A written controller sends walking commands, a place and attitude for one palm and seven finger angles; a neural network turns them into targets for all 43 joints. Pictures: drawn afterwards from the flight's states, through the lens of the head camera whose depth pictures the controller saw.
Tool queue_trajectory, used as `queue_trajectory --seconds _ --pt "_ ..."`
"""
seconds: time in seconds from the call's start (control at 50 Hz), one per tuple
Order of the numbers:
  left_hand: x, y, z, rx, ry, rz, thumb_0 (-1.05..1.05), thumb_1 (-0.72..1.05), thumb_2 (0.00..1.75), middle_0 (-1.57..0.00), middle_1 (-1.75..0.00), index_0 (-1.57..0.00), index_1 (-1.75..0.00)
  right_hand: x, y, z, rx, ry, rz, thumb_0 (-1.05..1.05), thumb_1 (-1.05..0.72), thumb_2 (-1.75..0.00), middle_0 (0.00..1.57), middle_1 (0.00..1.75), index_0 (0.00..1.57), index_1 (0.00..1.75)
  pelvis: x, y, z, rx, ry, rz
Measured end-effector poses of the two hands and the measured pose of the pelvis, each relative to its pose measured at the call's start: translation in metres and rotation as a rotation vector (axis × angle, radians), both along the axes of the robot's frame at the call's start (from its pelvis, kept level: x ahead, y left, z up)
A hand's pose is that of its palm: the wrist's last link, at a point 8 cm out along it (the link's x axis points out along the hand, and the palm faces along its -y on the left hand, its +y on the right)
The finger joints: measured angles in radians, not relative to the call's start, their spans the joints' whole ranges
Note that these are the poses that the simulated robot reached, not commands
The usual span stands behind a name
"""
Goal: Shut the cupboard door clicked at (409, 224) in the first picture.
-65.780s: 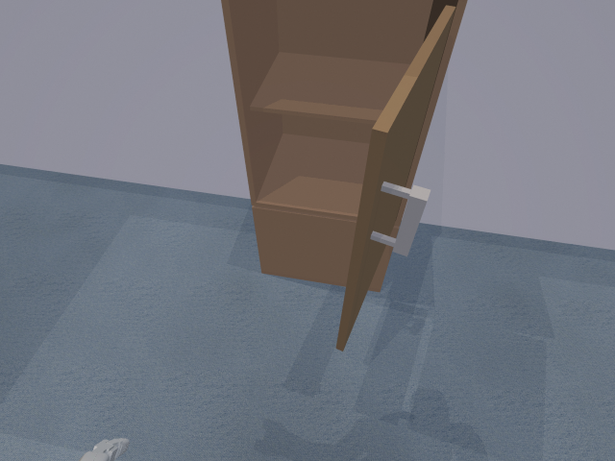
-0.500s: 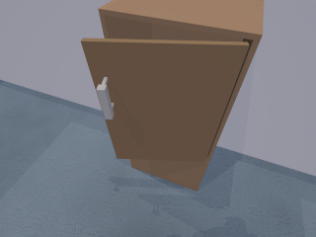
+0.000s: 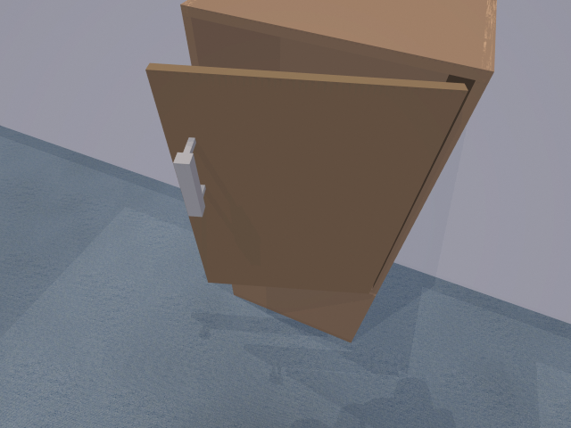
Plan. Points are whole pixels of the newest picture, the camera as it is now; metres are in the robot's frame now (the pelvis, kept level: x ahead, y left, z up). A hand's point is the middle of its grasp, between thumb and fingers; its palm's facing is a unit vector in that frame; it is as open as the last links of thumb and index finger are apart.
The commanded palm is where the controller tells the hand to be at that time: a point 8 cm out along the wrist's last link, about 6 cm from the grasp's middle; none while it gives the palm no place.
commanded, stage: look again from close up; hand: left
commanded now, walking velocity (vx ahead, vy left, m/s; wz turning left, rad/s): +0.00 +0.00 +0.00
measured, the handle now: (193, 177) +0.47 +0.19 +0.06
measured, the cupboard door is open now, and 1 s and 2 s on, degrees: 19 19 19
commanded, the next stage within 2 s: raise the hand and make a fist in 0.36 s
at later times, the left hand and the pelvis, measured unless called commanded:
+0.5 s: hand out of the picture +0.07 +0.18 -0.17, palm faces +0.07 -0.97 -0.21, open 7.4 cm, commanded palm +0.12 +0.22 -0.07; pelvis +0.03 -0.01 +0.00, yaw +1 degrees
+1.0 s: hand (155, 416) +0.14 +0.18 -0.02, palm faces +0.22 -0.97 -0.08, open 5.6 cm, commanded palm +0.14 +0.22 -0.02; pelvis +0.00 -0.06 -0.08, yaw +6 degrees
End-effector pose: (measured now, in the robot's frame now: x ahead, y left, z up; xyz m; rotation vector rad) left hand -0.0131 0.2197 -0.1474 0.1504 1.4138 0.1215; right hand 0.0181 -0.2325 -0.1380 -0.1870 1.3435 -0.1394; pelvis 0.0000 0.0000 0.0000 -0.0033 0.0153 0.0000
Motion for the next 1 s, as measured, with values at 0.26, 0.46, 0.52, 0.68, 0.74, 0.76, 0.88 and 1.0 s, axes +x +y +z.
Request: queue_trajectory --seconds 0.26,0.46,0.52,0.68,0.74,0.76,0.88,1.0 --pt "0.047 -0.002 -0.002 0.004 -0.052 -0.012 0.01 0.91 0.90 -0.20 -0.30 -0.20 -0.30 0.028 -0.001 0.001 -0.007 -0.018 -0.004 0.01 -0.91 -0.89 0.20 0.30 0.20 0.30 0.022 -0.004 0.000 0.002 -0.008 -0.003" --pt "0.063 0.003 0.001 0.026 -0.058 -0.009 0.01 0.91 0.90 -0.20 -0.30 -0.19 -0.29 0.039 -0.002 -0.002 -0.004 -0.007 0.001 0.01 -0.91 -0.89 0.20 0.30 0.20 0.30 0.033 -0.006 0.001 0.008 -0.005 -0.001" --pt "0.091 0.013 0.019 0.068 -0.245 0.084 0.01 0.91 0.90 -0.20 -0.30 -0.20 -0.30 0.047 -0.007 0.003 -0.024 -0.120 -0.002 0.01 -0.91 -0.89 0.20 0.30 0.20 0.30 0.029 -0.009 -0.003 0.005 -0.008 0.023" --pt "0.213 0.001 0.165 0.082 -1.248 0.042 0.01 0.91 0.90 -0.25 -0.36 -0.25 -0.36 0.113 -0.034 0.009 0.015 -0.553 0.084 0.01 -0.90 -0.89 0.20 0.30 0.20 0.30 0.024 -0.024 -0.026 0.058 0.031 0.095" --pt "0.213 -0.013 0.160 -0.034 -1.377 -0.040 0.01 0.91 0.90 -0.29 -0.40 -0.29 -0.40 0.145 -0.047 0.013 0.006 -0.662 0.094 0.01 -0.90 -0.89 0.20 0.30 0.20 0.30 0.017 -0.034 -0.041 0.042 0.077 0.079" --pt "0.208 -0.017 0.151 -0.071 -1.385 -0.076 0.00 0.91 0.90 -0.31 -0.42 -0.30 -0.42 0.155 -0.051 0.016 -0.001 -0.696 0.102 0.01 -0.90 -0.89 0.20 0.30 0.20 0.30 0.015 -0.039 -0.046 0.041 0.092 0.071" --pt "0.143 -0.010 0.089 -0.101 -1.245 -0.053 0.01 0.90 0.90 -0.42 -0.53 -0.41 -0.53 0.200 -0.070 0.034 -0.066 -0.837 0.208 0.01 -0.90 -0.90 0.20 0.30 0.20 0.30 0.003 -0.059 -0.074 0.021 0.154 0.074" --pt "0.121 0.004 0.127 0.073 -1.437 0.001 0.02 0.90 0.90 -0.52 -0.65 -0.52 -0.65 0.223 -0.057 0.023 -0.052 -0.870 0.288 0.01 -0.90 -0.90 0.20 0.30 0.20 0.30 0.002 -0.064 -0.084 -0.024 0.166 0.113"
